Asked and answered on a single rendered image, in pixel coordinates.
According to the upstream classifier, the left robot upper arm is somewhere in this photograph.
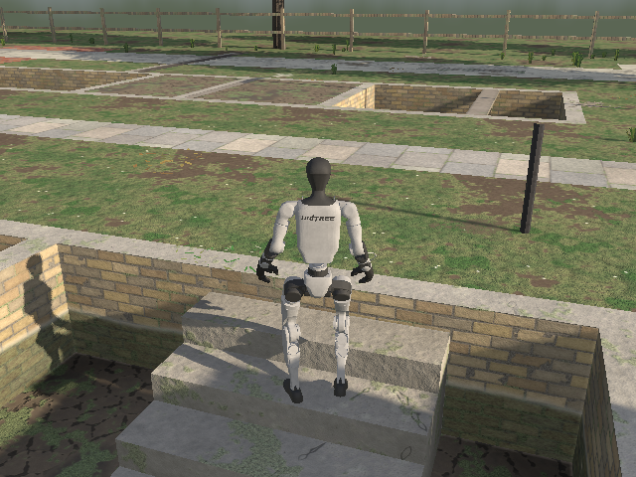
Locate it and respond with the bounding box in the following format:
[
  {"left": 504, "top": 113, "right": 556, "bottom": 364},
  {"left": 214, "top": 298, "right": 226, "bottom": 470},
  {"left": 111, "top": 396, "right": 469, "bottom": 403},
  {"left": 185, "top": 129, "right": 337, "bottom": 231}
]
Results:
[{"left": 269, "top": 201, "right": 298, "bottom": 254}]

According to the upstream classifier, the left robot hand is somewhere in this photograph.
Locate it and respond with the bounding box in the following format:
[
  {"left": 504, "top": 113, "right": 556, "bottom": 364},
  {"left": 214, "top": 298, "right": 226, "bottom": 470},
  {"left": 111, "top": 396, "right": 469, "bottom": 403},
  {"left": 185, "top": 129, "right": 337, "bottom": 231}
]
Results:
[{"left": 256, "top": 261, "right": 278, "bottom": 283}]

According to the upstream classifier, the left robot forearm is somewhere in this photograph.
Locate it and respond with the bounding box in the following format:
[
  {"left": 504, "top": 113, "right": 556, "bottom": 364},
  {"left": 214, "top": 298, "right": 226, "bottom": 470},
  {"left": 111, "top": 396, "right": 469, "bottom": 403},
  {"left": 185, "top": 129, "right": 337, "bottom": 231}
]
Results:
[{"left": 259, "top": 238, "right": 278, "bottom": 268}]

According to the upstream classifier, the right robot hand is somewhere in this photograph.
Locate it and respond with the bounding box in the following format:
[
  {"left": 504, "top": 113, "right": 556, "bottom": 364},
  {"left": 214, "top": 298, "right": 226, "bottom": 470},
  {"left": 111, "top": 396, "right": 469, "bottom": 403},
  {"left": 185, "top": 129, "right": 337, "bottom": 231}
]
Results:
[{"left": 351, "top": 266, "right": 374, "bottom": 283}]

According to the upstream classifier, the robot left thigh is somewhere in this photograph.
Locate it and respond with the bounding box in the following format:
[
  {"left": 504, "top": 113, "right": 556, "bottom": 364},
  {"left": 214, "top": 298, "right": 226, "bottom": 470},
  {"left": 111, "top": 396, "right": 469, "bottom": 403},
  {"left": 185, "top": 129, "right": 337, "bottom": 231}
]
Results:
[{"left": 281, "top": 276, "right": 304, "bottom": 343}]

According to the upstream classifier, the right robot forearm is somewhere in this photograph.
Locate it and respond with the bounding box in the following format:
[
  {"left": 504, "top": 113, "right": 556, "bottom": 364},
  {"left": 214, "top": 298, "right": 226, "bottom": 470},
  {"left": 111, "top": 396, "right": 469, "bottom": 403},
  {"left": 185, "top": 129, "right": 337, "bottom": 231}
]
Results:
[{"left": 355, "top": 241, "right": 372, "bottom": 271}]

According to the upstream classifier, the right robot foot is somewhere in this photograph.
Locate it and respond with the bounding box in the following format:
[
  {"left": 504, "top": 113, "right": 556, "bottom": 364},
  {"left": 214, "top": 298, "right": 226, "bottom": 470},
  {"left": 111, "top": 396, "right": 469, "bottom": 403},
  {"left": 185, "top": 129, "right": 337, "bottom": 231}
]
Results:
[{"left": 333, "top": 378, "right": 348, "bottom": 397}]

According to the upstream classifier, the right robot upper arm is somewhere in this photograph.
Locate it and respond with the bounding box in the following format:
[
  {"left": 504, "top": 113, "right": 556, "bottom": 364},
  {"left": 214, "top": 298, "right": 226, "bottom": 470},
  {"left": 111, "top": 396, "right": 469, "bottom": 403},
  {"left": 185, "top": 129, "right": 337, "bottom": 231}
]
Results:
[{"left": 339, "top": 201, "right": 365, "bottom": 256}]

